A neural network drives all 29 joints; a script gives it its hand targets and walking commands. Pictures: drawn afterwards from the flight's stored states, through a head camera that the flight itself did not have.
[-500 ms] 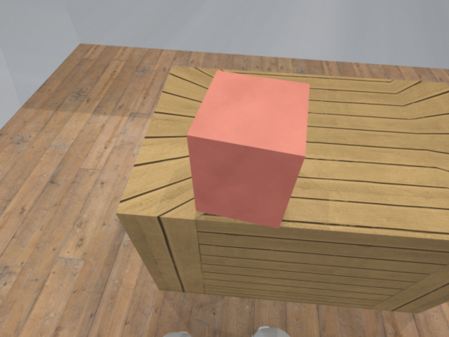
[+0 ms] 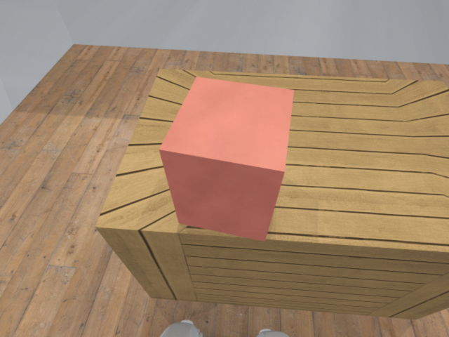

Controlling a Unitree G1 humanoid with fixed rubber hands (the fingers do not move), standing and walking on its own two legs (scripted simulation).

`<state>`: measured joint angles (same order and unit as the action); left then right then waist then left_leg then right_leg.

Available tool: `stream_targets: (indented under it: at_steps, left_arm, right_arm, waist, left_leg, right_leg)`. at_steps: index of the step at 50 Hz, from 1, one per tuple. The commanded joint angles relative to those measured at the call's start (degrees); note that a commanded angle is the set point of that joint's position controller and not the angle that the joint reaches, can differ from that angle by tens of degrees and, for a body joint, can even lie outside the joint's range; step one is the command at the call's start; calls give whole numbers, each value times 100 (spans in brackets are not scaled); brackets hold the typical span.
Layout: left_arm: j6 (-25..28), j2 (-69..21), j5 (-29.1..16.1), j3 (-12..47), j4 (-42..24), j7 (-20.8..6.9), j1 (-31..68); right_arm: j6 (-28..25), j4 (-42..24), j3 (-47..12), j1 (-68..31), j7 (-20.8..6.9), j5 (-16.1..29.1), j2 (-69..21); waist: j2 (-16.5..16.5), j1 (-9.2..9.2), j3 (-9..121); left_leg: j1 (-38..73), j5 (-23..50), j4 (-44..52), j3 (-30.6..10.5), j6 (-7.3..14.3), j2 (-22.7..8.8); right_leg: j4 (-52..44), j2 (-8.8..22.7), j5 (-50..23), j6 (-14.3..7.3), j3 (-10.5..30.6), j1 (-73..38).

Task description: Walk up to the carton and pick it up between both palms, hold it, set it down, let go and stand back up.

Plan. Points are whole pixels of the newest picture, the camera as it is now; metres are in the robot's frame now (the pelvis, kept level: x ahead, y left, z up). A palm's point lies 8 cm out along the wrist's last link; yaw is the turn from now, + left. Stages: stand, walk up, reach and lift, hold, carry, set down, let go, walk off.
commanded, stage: walk up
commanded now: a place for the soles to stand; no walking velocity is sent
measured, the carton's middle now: (231, 161) +0.46 +0.00 +0.02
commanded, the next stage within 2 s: reach and lift in 1.00 s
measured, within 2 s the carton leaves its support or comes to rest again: neither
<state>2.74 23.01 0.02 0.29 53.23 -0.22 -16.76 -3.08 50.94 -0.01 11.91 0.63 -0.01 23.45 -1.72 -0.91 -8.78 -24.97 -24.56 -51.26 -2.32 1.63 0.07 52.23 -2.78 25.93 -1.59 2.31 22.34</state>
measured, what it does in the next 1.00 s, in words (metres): stands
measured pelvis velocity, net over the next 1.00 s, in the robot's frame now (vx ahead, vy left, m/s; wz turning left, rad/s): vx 0.00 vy -0.01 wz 0.00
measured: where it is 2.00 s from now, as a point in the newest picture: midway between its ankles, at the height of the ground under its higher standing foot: outside the picture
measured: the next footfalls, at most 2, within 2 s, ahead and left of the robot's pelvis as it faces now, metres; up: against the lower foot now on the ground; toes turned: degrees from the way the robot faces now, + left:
none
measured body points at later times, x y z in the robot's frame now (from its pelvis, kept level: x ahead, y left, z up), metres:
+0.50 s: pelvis +0.00 -0.01 +0.00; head +0.02 +0.00 +0.45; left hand +0.10 +0.30 -0.11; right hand +0.06 -0.33 -0.11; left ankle +0.06 +0.13 -0.69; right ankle +0.03 -0.12 -0.69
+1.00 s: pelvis +0.00 -0.01 +0.01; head +0.03 -0.01 +0.45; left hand +0.12 +0.30 -0.11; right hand +0.07 -0.33 -0.11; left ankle +0.06 +0.13 -0.69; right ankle +0.03 -0.12 -0.69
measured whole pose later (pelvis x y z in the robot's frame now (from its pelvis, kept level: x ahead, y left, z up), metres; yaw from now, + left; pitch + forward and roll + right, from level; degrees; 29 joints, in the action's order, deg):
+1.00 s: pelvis +0.00 -0.01 +0.01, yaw +0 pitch -4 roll +0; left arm 2.7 22.4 0.0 0.3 54.1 -0.2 -6.4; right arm -2.8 55.9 0.0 11.9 0.1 0.0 23.4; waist 0.3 0.0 -7.5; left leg -23.7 -21.3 -48.7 -2.3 -1.3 0.1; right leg 50.3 -1.8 24.4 -1.2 1.8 22.1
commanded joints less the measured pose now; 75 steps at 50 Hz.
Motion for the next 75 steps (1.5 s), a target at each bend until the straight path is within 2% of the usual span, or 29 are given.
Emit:
stream_targets:
  at_steps: [1,2,4,6,9,11,12,13,15,17,18,19,21,23,25,28,32,35,40,46,48,50,51,53,55,58,64,69,75]
  left_arm:
    - [-58,1166,-50,-481,-480,156,398]
    - [-59,1244,-30,-480,-381,132,257]
    - [-3,1203,25,-522,-243,62,229]
    - [71,1152,45,-507,-76,33,49]
    - [100,1439,121,-532,-74,63,360]
    - [89,1581,148,-531,-53,54,670]
    - [75,1630,162,-529,-87,38,899]
    - [41,1549,160,-506,-121,24,1031]
    - [-11,1314,137,-448,-112,7,1099]
    - [-29,1085,95,-425,-73,-7,1030]
    - [-16,1055,78,-427,-32,4,898]
    - [6,1105,75,-438,27,10,760]
    - [71,1165,110,-471,58,13,580]
    - [104,1364,129,-499,47,15,679]
    - [114,1549,105,-525,-56,42,839]
    - [71,1403,90,-450,-92,49,1116]
    - [5,1068,50,-383,-63,51,1028]
    - [21,1133,60,-396,-1,54,878]
    - [23,1388,101,-447,-56,46,1130]
    - [-39,1077,74,-382,-51,26,1189]
    - [-30,1061,70,-377,2,23,1049]
    - [-5,1138,88,-387,20,23,1021]
    - [-1373,1166,320,-760,-1427,195,3032]
    - [-2264,861,347,-576,-2056,265,2895]
    - [-2538,925,388,-680,-2572,229,3013]
    - [-2845,804,321,-469,-3044,174,2888]
    - [-2750,419,523,-612,-3243,234,1763]
    - [-2594,349,670,-934,-3157,175,1154]
    - [-2064,337,446,-1057,-3478,187,1298]
  right_arm:
    - [-229,-103,657,290,134,-53,1756]
    - [-232,-167,625,-16,128,-69,1662]
    - [-191,-146,545,-157,104,-102,1548]
    - [-123,-182,488,-487,77,-59,1427]
    - [-45,-172,381,-683,37,5,1068]
    - [17,-72,389,-381,6,-31,1096]
    - [7,-4,416,-181,-1,-48,1146]
    - [-30,49,437,-41,-6,-81,1164]
    - [-97,83,486,63,-15,-104,1240]
    - [-141,101,529,-6,-9,-127,1485]
    - [-146,87,519,-132,0,-137,1539]
    - [-138,61,495,-354,1,-143,1553]
    - [-99,56,412,-589,-7,-110,1355]
    - [-51,98,358,-596,-9,-55,1103]
    - [-42,156,334,-320,18,-31,1092]
    - [-109,203,365,-141,17,-42,1112]
    - [-118,177,393,-309,32,-48,1271]
    - [-84,151,333,-538,38,-26,1193]
    - [-55,214,319,-291,28,-30,1072]
    - [-102,215,364,-335,22,-75,1268]
    - [-98,196,340,-450,22,-78,1257]
    - [-76,174,305,-505,17,-53,1156]
    - [-983,287,980,-2282,-258,-914,303]
    - [-1025,120,986,-1625,-407,-679,695]
    - [-992,-187,955,-1398,-355,-611,767]
    - [-1002,-330,1115,-1177,-222,-414,571]
    - [-1004,-561,1246,-589,-281,-217,599]
    - [-1100,-877,1017,-235,-227,114,503]
    - [-1371,-1338,823,-187,-93,144,126]
  waist:
    - [-339,212,1273]
    - [-289,103,1159]
    - [-382,-2,915]
    - [-332,-149,1039]
    - [166,-78,1047]
    - [404,91,816]
    - [411,169,691]
    - [345,220,608]
    - [97,248,659]
    - [-394,197,801]
    - [-448,98,860]
    - [-393,0,903]
    - [-154,-123,1025]
    - [410,-43,935]
    - [526,102,958]
    - [409,185,1131]
    - [3,73,1386]
    - [139,-67,1344]
    - [483,108,1130]
    - [55,47,1231]
    - [10,-42,1265]
    - [166,-30,1247]
    - [367,212,704]
    - [880,450,512]
    - [1214,585,600]
    - [1176,501,994]
    - [0,316,1473]
    - [180,152,1847]
    - [501,91,1731]
  left_leg:
    - [1944,1012,2831,-3404,1366,-2052]
    - [1763,1190,2630,-3230,1464,-2067]
    - [1033,1192,2385,-2546,1201,-1707]
    - [412,1166,2060,-1778,722,-1216]
    - [-64,416,1138,-564,104,-270]
    - [47,-614,643,-103,78,-37]
    - [284,-656,762,-67,108,-96]
    - [545,-584,1128,-124,138,-145]
    - [969,-785,2014,-821,314,-389]
    - [1040,-1216,2752,-2061,689,-1047]
    - [825,-986,2906,-2521,848,-1359]
    - [588,-672,2794,-2528,867,-1412]
    - [97,-231,2260,-1803,514,-964]
    - [-183,112,1312,-522,67,-216]
    - [25,90,822,-75,-23,-101]
    - [847,890,1426,-275,120,-256]
    - [1162,1063,1909,-1293,518,-787]
    - [579,969,1754,-1085,408,-670]
    - [602,676,1285,-280,136,-178]
    - [856,439,2090,-1244,468,-696]
    - [618,457,2076,-1318,469,-726]
    - [425,556,1846,-918,319,-509]
    - [-419,-891,923,761,-248,-128]
    - [940,-987,-10,483,-134,-55]
    - [1879,-588,-361,376,-154,67]
    - [2388,-92,-121,336,-214,35]
    - [1494,933,1186,376,-226,-272]
    - [1799,1792,1317,388,-233,-6]
    - [1667,1892,1624,422,-178,95]
  right_leg:
    - [621,163,1032,50,279,1164]
    - [514,263,1118,41,230,1078]
    - [-261,328,813,-32,127,478]
    - [-1329,386,-712,-100,149,-435]
    - [-2506,999,43,-537,1650,-629]
    - [-3010,1556,1460,-894,2625,24]
    - [-2983,1632,1670,-990,2616,305]
    - [-2797,1439,1487,-849,2284,506]
    - [-2302,826,1278,-443,1389,787]
    - [-1233,329,315,-91,423,672]
    - [-920,239,107,-8,149,354]
    - [-1017,280,145,-6,87,33]
    - [-1824,488,28,-172,610,-635]
    - [-2620,976,194,-536,1714,-798]
    - [-2742,1594,-352,-905,2550,-594]
    - [-2164,1178,-1252,-610,1759,-201]
    - [-1514,529,-1159,-186,610,-142]
    - [-1880,627,-894,-292,838,-602]
    - [-2433,1187,-372,-634,1814,-302]
    - [-1740,551,-577,-223,656,-223]
    - [-1793,548,-539,-224,641,-497]
    - [-2140,684,-423,-333,932,-663]
    - [-1145,396,1076,-218,-476,971]
    - [-1177,670,1611,-580,-309,2397]
    - [-1520,882,1742,-613,-129,3019]
    - [-1677,844,962,-541,-269,2668]
    - [-1518,325,-1785,-175,-683,174]
    - [-1749,304,-3020,74,-462,-527]
    - [-1939,390,-3654,230,-153,-985]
